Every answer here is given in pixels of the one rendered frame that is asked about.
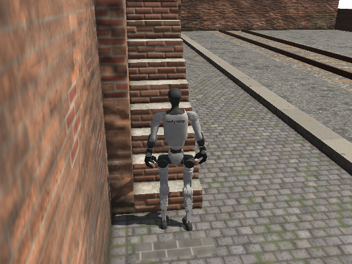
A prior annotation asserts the left robot foot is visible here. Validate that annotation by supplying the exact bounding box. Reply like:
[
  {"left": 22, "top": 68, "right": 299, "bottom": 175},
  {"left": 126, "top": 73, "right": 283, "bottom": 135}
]
[{"left": 161, "top": 215, "right": 169, "bottom": 229}]

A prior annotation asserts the robot left hand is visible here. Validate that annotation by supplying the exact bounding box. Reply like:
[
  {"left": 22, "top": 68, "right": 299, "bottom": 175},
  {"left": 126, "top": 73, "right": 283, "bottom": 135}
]
[{"left": 144, "top": 156, "right": 157, "bottom": 168}]

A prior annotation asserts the left robot forearm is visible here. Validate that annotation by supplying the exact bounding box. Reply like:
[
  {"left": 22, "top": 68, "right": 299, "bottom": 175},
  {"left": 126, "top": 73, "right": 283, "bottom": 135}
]
[{"left": 145, "top": 134, "right": 155, "bottom": 157}]

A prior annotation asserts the humanoid robot torso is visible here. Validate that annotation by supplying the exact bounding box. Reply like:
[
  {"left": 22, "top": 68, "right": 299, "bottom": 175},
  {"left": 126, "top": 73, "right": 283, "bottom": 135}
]
[{"left": 163, "top": 109, "right": 188, "bottom": 165}]

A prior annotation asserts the robot right hand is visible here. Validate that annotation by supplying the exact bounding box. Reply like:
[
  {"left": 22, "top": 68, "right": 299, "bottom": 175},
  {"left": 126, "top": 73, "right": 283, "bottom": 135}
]
[{"left": 194, "top": 152, "right": 207, "bottom": 164}]

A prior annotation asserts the robot right upper arm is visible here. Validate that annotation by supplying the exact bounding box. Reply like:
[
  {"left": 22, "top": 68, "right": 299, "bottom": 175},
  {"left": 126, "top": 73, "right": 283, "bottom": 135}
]
[{"left": 187, "top": 111, "right": 203, "bottom": 141}]

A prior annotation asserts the robot left upper arm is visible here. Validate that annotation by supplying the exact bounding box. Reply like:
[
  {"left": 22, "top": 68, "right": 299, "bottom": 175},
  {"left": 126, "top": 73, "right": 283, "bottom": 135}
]
[{"left": 149, "top": 112, "right": 164, "bottom": 142}]

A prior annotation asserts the right robot forearm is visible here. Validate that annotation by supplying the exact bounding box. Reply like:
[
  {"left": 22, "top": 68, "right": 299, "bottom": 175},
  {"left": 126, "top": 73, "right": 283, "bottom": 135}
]
[{"left": 197, "top": 132, "right": 206, "bottom": 154}]

